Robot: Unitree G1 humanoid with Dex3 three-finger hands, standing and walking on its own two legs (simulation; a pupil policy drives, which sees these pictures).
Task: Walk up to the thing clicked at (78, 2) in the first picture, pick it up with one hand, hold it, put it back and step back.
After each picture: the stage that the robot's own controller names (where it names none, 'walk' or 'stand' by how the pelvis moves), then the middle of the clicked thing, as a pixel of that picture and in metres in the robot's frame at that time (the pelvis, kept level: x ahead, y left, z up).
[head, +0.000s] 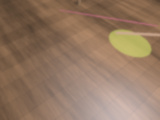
stand; (79, 1) +2.33 -0.02 -0.72
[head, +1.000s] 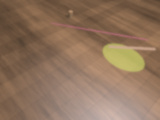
walk; (70, 14) +2.23 +0.05 -0.72
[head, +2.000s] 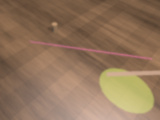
walk; (54, 27) +1.59 +0.19 -0.72
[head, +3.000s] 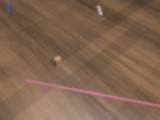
walk; (57, 62) +1.05 +0.18 -0.72
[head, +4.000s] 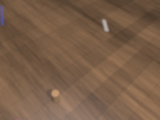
walk; (55, 96) +0.66 +0.15 -0.72
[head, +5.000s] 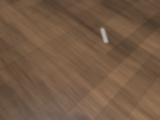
walk; out of the picture +0.38 +0.16 -0.72
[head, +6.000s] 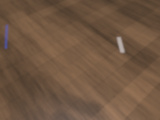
stand; out of the picture +0.28 +0.18 -0.72
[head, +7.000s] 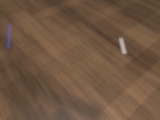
stand; out of the picture +0.28 +0.16 -0.72
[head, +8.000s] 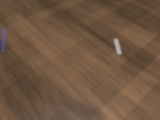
stand; out of the picture +0.28 +0.19 -0.73
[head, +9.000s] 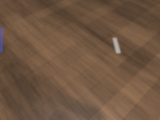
stand; out of the picture +0.26 +0.20 -0.73
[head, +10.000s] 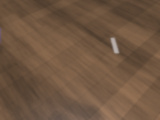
go down; out of the picture +0.26 +0.20 -0.73
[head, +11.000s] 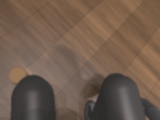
go down; (19, 76) +0.35 +0.22 -0.30
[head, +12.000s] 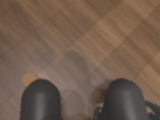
approach; (31, 81) +0.34 +0.21 -0.31
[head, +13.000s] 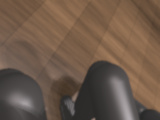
close in; out of the picture +0.34 +0.24 -0.22
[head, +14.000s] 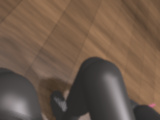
close; out of the picture +0.36 +0.25 -0.21
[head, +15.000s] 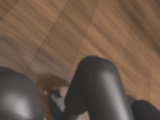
lift; out of the picture +0.35 +0.24 -0.21
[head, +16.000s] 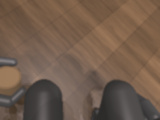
lift; (8, 86) +0.29 +0.24 -0.07
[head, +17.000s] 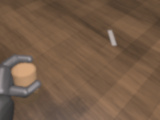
hold; (26, 83) +0.33 +0.18 +0.06
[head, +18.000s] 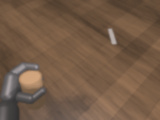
hold; (33, 90) +0.32 +0.17 +0.02
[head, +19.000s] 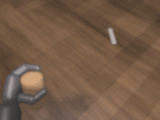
hold; (34, 91) +0.32 +0.17 +0.02
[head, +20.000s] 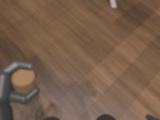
crouch; (26, 87) +0.33 +0.18 -0.05
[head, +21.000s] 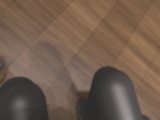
lower; out of the picture +0.38 +0.24 -0.15
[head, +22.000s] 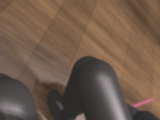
lower; out of the picture +0.38 +0.26 -0.22
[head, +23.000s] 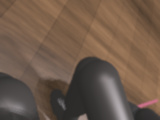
lower; out of the picture +0.38 +0.26 -0.22
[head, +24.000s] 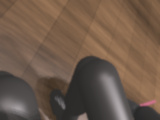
lower; out of the picture +0.38 +0.25 -0.22
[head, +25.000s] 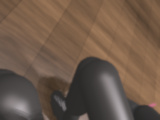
lower; out of the picture +0.36 +0.25 -0.22
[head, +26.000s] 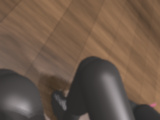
open; out of the picture +0.36 +0.23 -0.22
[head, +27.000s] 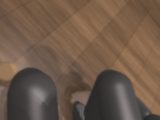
stand; (5, 74) +0.35 +0.22 -0.25
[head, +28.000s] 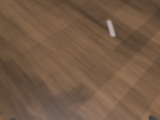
stand; out of the picture +0.29 +0.17 -0.63
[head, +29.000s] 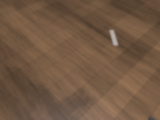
stand; out of the picture +0.29 +0.18 -0.66
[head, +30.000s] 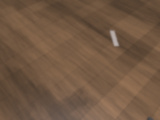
stand; out of the picture +0.28 +0.18 -0.67
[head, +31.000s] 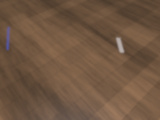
stand; out of the picture +0.31 +0.17 -0.72
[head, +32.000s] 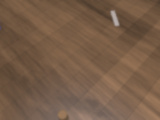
walk; (63, 116) +0.39 +0.16 -0.70
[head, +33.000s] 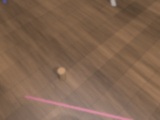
walk; (61, 74) +0.72 +0.14 -0.69
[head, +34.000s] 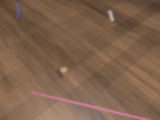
stand; (64, 73) +0.92 +0.17 -0.70
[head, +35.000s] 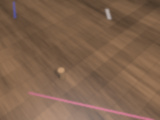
stand; (61, 73) +0.91 +0.18 -0.73
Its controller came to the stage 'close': yes
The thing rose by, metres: 0.72
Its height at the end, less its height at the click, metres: +0.00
